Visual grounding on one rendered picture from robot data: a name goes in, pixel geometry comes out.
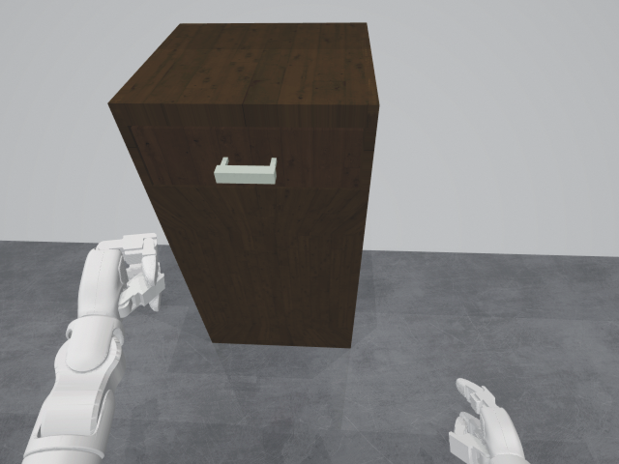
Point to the right robot hand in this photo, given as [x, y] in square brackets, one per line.
[493, 434]

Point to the robot left forearm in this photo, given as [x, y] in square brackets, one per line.
[74, 423]

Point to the cabinet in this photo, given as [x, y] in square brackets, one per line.
[264, 265]

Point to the left robot hand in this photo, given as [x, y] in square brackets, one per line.
[105, 277]

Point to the handle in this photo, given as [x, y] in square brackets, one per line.
[245, 174]

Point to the drawer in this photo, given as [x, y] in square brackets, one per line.
[306, 157]

